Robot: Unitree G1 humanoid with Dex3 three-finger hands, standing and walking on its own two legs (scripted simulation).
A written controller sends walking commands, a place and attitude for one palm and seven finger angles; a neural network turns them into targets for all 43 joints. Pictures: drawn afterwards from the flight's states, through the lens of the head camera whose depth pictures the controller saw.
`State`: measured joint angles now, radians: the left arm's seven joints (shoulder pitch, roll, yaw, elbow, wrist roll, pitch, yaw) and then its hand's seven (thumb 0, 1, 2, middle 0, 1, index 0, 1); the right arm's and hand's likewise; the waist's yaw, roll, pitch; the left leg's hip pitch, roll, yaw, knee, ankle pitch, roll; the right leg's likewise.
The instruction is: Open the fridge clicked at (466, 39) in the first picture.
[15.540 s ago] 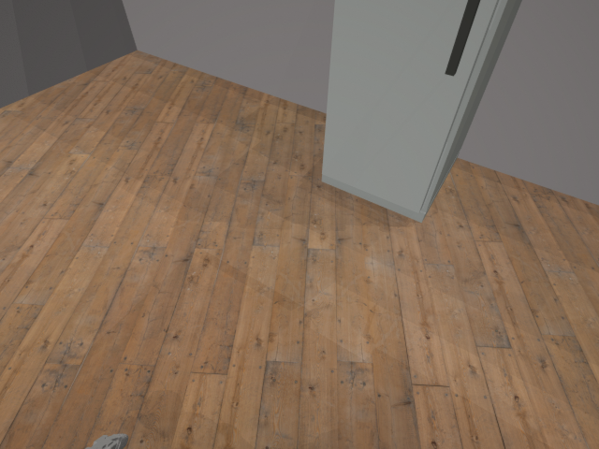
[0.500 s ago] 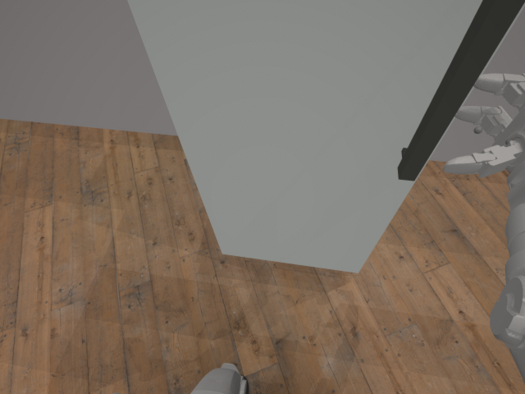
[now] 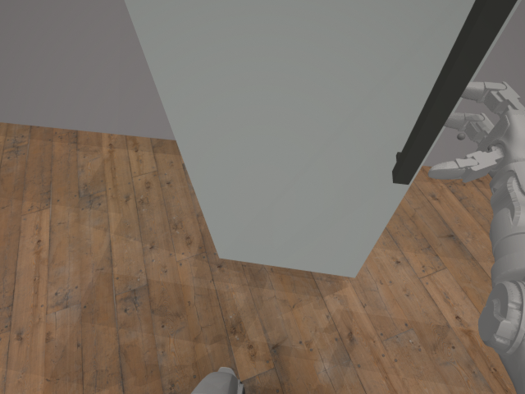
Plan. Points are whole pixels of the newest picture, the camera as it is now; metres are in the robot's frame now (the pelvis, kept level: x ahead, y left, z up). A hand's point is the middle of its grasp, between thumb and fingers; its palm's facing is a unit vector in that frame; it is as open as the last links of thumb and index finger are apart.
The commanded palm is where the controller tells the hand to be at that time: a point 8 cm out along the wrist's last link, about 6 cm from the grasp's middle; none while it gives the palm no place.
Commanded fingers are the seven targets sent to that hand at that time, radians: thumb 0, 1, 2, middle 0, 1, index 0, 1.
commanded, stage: slide the fingers in behind the handle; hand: right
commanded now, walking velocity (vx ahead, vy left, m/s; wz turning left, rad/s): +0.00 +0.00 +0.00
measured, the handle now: (435, 97) +0.53 -0.16 +0.16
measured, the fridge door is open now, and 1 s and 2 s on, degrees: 0 0 0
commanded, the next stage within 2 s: grip the handle and tug to test in 1.44 s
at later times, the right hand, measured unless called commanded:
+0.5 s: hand (440, 134) +0.48 -0.17 +0.13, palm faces -0.03 +1.00 +0.00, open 14.0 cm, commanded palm +0.46 -0.22 +0.13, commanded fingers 0.00 0.50 -0.30 0.30 1.20 0.30 1.20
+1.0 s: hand (431, 134) +0.48 -0.16 +0.13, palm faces -0.01 +1.00 -0.01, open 13.9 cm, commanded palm +0.46 -0.20 +0.13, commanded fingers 0.00 0.50 -0.30 0.30 1.20 0.30 1.20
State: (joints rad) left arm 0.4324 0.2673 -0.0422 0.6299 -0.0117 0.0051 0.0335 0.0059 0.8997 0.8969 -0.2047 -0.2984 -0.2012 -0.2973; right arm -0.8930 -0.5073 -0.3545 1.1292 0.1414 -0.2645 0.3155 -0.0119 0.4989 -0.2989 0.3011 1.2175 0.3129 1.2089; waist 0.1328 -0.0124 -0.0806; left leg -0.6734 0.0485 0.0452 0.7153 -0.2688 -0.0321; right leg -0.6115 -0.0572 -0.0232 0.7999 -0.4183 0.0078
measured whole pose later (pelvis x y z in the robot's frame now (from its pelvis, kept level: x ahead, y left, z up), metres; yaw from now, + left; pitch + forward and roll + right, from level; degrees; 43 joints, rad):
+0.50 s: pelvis +0.01 +0.01 +0.00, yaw +0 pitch +12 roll +1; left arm 0.38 0.27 -0.03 0.62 -0.01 0.00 0.03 0.01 0.90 0.90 -0.20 -0.30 -0.20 -0.30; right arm -0.84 -0.41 -0.30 1.03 0.15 -0.26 0.26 -0.01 0.50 -0.30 0.30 1.21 0.30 1.20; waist 0.10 -0.02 -0.08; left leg -0.63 0.05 0.05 0.71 -0.29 -0.02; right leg -0.56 -0.06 -0.02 0.77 -0.42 0.02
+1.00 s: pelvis +0.00 +0.01 +0.00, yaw -1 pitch +12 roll +1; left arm 0.40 0.27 -0.02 0.64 -0.01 -0.01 0.03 0.01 0.90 0.90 -0.20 -0.30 -0.20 -0.30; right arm -0.89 -0.42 -0.30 1.10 0.13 -0.28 0.21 -0.01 0.50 -0.30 0.31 1.22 0.31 1.21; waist 0.12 -0.01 -0.07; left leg -0.66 0.05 0.05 0.72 -0.27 -0.02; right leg -0.59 -0.06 -0.02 0.77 -0.40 0.02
